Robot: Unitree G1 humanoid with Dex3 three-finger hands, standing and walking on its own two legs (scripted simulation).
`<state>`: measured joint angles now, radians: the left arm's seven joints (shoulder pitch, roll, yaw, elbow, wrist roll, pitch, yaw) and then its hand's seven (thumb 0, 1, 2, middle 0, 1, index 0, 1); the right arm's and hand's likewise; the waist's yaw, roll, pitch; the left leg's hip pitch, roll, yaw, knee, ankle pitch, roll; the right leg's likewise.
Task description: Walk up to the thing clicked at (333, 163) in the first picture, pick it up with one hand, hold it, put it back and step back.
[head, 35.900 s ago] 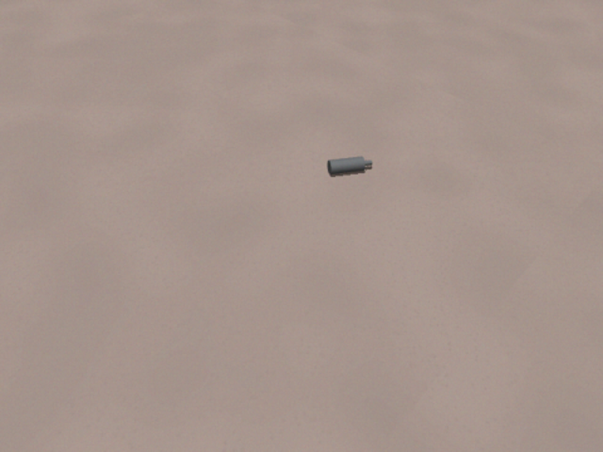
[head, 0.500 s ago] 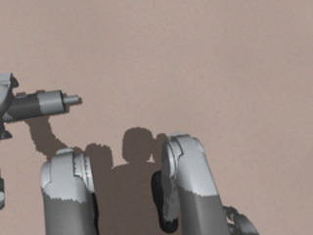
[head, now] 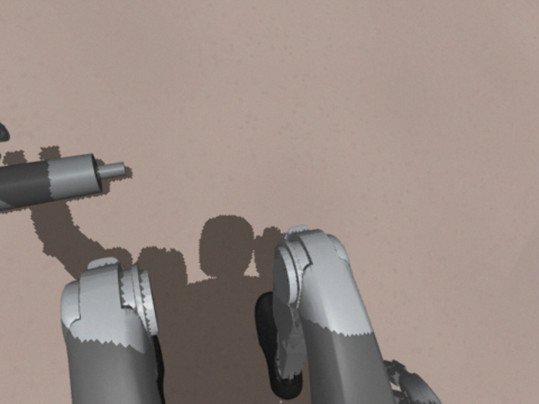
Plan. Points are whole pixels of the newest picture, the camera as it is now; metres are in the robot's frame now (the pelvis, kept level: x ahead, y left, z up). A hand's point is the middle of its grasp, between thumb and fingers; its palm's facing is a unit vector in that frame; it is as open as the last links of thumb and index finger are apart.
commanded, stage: rise first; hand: left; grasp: from above
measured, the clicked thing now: (56, 179) +0.48 +0.27 -0.29
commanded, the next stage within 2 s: approach in 0.72 s
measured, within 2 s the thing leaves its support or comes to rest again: neither
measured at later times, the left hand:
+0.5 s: hand out of the picture +0.43 +0.33 -0.16, palm faces -0.47 -0.08 -0.88, open 14.0 cm
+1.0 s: hand out of the picture +0.43 +0.32 -0.17, palm faces -0.47 -0.06 -0.88, open 14.0 cm
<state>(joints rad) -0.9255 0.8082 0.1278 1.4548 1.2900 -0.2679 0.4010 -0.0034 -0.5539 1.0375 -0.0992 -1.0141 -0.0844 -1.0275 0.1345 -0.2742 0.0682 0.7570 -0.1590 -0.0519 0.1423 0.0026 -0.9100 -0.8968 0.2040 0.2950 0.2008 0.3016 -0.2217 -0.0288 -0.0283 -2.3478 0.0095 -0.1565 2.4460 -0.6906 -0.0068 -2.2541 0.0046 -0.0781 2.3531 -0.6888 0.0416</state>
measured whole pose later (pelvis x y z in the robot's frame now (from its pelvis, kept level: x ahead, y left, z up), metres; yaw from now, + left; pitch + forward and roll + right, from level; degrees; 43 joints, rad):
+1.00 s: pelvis +0.00 +0.00 +0.00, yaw +0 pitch +33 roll -9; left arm -0.94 0.79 0.07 1.48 1.29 -0.26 0.40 0.00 -0.53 1.02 -0.09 -1.03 -0.09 -1.03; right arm 0.15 -0.27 0.08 0.76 -0.16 -0.07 0.14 0.00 -0.90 -0.89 0.20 0.30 0.20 0.30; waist -0.23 -0.03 -0.03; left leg -2.35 0.01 -0.15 2.44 -0.67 0.00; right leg -2.26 0.01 -0.08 2.34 -0.67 0.05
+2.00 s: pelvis -0.01 +0.00 -0.01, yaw -1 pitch +31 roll -10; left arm -1.04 0.81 0.08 1.69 1.33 -0.22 0.54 0.00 -0.50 1.03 -0.08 -1.04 -0.09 -1.03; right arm 0.13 -0.29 0.14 0.73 -0.21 -0.12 0.17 0.00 -0.90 -0.89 0.20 0.30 0.20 0.30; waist -0.31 -0.06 0.01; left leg -2.37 0.01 -0.18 2.48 -0.67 -0.01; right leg -2.28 0.02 -0.09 2.37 -0.65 0.05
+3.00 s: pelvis +0.00 +0.01 -0.02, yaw -5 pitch +28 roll -14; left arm -1.03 0.95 0.12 1.76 1.34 -0.25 0.64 0.00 -0.40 1.05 -0.14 -1.05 -0.14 -1.05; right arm 0.10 -0.33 0.25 0.72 -0.28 -0.23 0.27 0.00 -0.90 -0.89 0.20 0.29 0.20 0.30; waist -0.36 -0.13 0.12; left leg -2.36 0.02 -0.25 2.57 -0.73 0.00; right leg -2.24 0.05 -0.15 2.40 -0.68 0.06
